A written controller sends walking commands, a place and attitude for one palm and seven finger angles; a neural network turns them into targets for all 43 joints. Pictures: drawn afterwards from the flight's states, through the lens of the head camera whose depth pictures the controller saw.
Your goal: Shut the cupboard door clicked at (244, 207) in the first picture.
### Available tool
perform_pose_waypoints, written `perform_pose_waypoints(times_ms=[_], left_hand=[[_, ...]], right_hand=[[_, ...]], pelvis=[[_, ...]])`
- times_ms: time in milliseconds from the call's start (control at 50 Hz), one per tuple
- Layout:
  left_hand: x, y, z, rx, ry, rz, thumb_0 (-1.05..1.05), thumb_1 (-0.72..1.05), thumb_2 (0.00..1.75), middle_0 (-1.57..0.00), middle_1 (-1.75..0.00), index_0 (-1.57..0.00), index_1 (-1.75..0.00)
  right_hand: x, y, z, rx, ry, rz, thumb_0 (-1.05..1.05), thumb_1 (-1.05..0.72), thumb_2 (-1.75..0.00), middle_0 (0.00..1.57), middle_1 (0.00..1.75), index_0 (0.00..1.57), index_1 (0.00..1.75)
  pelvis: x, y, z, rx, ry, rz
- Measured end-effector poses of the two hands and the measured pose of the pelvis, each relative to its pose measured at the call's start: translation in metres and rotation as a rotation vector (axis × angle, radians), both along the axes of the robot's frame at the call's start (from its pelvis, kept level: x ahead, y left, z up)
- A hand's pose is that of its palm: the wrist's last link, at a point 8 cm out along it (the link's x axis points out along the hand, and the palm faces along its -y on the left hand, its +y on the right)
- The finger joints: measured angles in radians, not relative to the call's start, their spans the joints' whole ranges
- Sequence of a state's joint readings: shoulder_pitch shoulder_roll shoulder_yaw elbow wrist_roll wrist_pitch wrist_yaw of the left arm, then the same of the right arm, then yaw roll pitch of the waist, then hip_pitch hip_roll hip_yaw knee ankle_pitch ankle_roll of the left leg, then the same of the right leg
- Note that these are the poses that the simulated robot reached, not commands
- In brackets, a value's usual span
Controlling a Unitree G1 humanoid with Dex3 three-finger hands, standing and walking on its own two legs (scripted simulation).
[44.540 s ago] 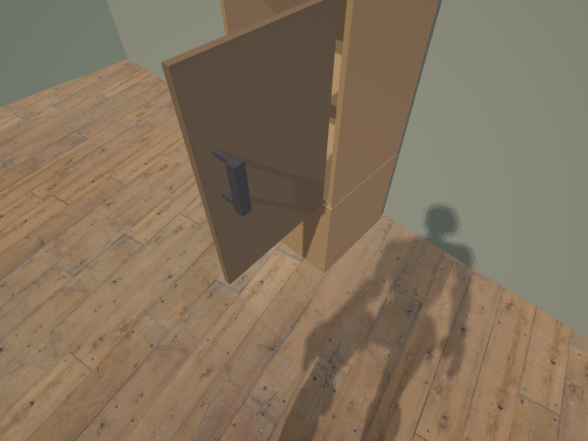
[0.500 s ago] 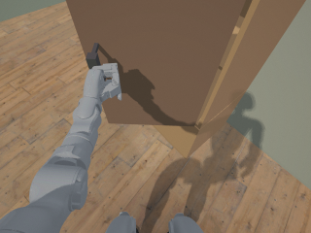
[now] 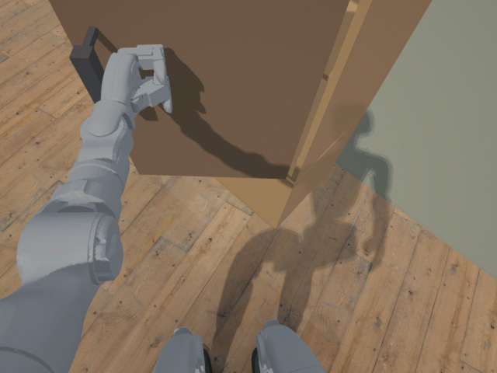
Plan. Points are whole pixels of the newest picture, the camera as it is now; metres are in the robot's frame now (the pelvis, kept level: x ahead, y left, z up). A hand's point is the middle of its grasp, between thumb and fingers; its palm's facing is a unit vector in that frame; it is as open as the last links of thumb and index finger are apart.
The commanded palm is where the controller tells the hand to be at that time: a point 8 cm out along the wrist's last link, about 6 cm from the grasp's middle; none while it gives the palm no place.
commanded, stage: push the door shut along its arc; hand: left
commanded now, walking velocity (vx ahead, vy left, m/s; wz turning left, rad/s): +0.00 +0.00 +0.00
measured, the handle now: (102, 76) +0.57 +0.16 +0.10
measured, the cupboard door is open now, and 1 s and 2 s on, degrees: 42 32 32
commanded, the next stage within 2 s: pull the fist back off the door in 0.50 s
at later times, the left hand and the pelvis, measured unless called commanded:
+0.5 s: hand (178, 72) +0.56 +0.04 +0.11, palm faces -0.34 -0.94 -0.04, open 3.4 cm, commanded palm +0.58 +0.07 +0.10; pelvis +0.00 +0.00 -0.01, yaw +1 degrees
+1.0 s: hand (199, 70) +0.58 +0.01 +0.10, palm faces +0.14 -0.99 -0.03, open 3.1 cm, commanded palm +0.53 +0.06 +0.10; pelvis +0.01 -0.01 +0.00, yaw +0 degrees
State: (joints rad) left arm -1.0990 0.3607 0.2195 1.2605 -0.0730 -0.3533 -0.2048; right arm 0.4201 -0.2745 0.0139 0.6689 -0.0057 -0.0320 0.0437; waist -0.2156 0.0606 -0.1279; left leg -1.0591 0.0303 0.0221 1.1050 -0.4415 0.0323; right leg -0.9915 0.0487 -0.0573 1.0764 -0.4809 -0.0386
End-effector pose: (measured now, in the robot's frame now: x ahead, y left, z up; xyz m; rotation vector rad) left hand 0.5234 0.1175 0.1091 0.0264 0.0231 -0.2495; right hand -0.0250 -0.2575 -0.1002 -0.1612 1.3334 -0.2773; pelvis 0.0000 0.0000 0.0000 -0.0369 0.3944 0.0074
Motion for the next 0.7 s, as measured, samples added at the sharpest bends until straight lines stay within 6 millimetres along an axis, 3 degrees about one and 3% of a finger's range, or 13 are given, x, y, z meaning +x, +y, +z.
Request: perform_pose_waypoints(times_ms=[280, 620, 700], left_hand=[[0.026, -0.011, -0.001, 0.019, 0.024, -0.047, -0.01, 0.9, 0.93, -1.3, -1.5, -1.3, -1.5], [0.043, -0.028, 0.005, 0.03, 0.034, -0.123, 0.05, 1.0, 1.0, -1.3, -1.5, -1.3, -1.5], [0.044, -0.032, 0.0, -0.099, 0.061, 0.102, 0.04, 0.93, 0.97, -1.3, -1.5, -1.3, -1.5]], right_hand=[[0.0, -0.002, -0.003, -0.002, 0.049, -0.006, 0.0, -0.9, -0.9, 0.2, 0.3, 0.2, 0.3], [-0.01, -0.008, -0.007, -0.039, 0.082, 0.006, 0.0, -0.9, -0.9, 0.2, 0.3, 0.2, 0.3], [-0.015, -0.003, -0.009, -0.013, 0.094, 0.025, 0.0, -0.9, -0.9, 0.2, 0.3, 0.2, 0.3]], pelvis=[[0.006, -0.004, -0.005, -0.006, 0.039, 0.007], [0.002, -0.005, -0.015, -0.019, 0.074, 0.019], [0.002, -0.004, -0.017, -0.02, 0.092, 0.015]])
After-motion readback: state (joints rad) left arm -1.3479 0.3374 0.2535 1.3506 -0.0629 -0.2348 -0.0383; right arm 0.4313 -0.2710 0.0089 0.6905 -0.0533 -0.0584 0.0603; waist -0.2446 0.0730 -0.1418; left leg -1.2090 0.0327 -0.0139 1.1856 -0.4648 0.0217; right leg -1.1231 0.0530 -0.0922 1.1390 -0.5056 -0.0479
